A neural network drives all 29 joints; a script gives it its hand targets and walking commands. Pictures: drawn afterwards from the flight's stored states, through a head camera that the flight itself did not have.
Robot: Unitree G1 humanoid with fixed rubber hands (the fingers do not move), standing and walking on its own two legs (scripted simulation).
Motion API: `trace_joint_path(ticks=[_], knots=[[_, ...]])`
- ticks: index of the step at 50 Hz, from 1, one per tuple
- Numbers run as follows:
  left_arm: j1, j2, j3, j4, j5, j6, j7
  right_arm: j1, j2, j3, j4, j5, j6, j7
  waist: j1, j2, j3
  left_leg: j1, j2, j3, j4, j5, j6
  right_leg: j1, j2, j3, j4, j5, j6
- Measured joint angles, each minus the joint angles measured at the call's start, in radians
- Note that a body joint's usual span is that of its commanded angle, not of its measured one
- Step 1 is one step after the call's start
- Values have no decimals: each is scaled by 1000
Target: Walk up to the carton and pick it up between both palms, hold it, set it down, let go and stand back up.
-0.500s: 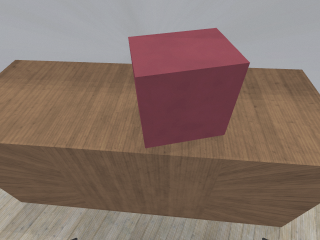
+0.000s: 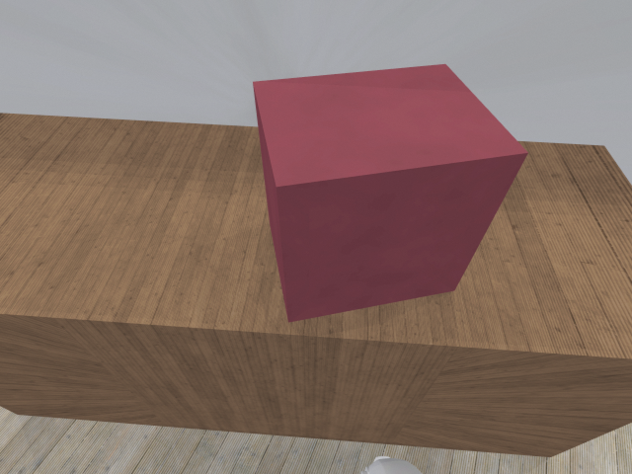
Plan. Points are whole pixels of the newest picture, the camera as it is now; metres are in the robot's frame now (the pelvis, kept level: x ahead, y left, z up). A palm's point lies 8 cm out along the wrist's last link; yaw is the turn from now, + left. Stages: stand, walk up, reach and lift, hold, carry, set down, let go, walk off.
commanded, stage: walk up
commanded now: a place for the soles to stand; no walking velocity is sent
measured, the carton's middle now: (364, 197) +0.51 -0.07 +0.05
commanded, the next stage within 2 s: reach and lift in 1.52 s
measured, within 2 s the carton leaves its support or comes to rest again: neither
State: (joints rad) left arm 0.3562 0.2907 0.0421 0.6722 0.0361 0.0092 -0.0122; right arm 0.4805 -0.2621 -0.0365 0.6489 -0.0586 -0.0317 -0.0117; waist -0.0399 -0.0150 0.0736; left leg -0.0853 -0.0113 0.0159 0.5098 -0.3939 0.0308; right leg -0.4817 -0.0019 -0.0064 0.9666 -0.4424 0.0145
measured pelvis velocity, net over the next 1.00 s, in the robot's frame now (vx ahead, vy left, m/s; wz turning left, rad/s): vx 0.01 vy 0.00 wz -0.12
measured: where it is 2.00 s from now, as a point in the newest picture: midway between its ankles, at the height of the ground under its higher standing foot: outside the picture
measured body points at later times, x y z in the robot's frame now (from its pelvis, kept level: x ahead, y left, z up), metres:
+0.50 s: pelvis +0.02 +0.01 -0.02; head +0.05 +0.02 +0.42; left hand +0.14 +0.29 -0.14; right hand +0.15 -0.27 -0.12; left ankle +0.04 +0.13 -0.74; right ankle +0.16 -0.11 -0.73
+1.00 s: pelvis +0.01 +0.00 -0.01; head +0.01 -0.02 +0.44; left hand +0.16 +0.25 -0.11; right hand +0.06 -0.28 -0.13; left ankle +0.04 +0.13 -0.73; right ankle +0.00 -0.14 -0.73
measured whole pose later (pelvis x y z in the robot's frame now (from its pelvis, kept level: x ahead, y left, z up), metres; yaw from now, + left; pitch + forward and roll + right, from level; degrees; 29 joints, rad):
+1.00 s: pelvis +0.01 +0.00 -0.01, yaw -7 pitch -2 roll +0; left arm 0.28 0.26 0.03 0.67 0.01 0.02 -0.01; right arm 0.36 -0.29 -0.02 0.64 -0.01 0.01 0.00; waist -0.01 0.04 0.04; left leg -0.28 0.07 0.06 0.63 -0.29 -0.03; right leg -0.27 0.01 0.07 0.64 -0.34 0.02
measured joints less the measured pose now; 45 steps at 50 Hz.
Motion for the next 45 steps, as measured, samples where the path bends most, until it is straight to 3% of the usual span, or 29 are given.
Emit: trace_joint_path(ticks=[4,7,9,11,14,20,25,28,30,33,36,40,43,45], knots=[[-88,-28,-14,-34,-1,-6,-8,2,-8,7,15,17,17,-6,-15,-3,49,33,-5,13,-6,-22,-5,-23,-8,-18,-202,163,-1],[-136,-48,-22,-44,2,-17,-4,-6,-28,14,8,38,29,-8,-18,7,68,11,-5,29,114,-104,-11,36,6,-32,-366,352,-31],[-170,-62,-22,-35,9,-18,5,-47,-36,17,10,52,37,-9,-10,45,99,-57,24,17,307,-125,-24,39,38,-46,-333,310,-64],[-193,-58,-28,-37,-2,-5,16,-80,-22,19,-1,56,58,-17,-5,43,114,-143,7,-7,498,-204,-40,41,29,-53,-298,276,-77],[-204,-57,-25,-37,-17,18,34,-117,-8,19,-11,50,90,-17,24,37,105,-235,1,-19,611,-233,-51,67,8,-62,-325,280,-77],[-179,-27,-15,-17,-11,35,40,-197,-19,-5,-32,56,77,-4,66,35,79,-275,34,-39,439,-168,-65,64,-2,-60,-360,313,-65],[-171,17,4,9,-18,65,20,-216,-12,-26,-34,52,53,-1,66,-7,72,-217,20,-7,246,26,-31,24,-27,-45,-298,294,-37],[-133,27,20,18,-13,85,8,-194,-10,-21,-29,36,51,-7,46,-13,38,-224,37,3,249,13,-16,-36,21,15,-87,31,-10],[-118,36,27,21,-3,91,2,-181,-8,-22,-13,27,47,-22,29,-7,22,-219,59,-4,217,28,-16,-61,58,52,93,-16,-4],[-100,52,37,22,-3,78,-2,-173,-2,-16,-11,16,39,-31,35,-27,13,-207,72,15,149,74,-29,-51,71,106,204,4,14],[-70,48,34,23,-11,70,-5,-181,-3,-10,-24,17,30,-23,38,-37,10,-204,82,43,118,92,-31,19,45,116,102,5,36],[-50,15,22,19,-14,63,-10,-185,-11,-5,-48,11,29,-13,27,-26,9,-221,94,74,151,74,-39,157,5,86,-201,-44,41],[-72,-34,6,21,-11,36,-8,-177,-42,-7,-36,23,41,-5,18,57,31,-240,140,52,223,37,-56,227,40,45,-351,150,13],[-69,-44,-8,8,-11,17,-5,-150,-43,-2,-25,41,52,1,21,77,8,-250,132,37,236,2,-50,220,42,43,-340,136,2]])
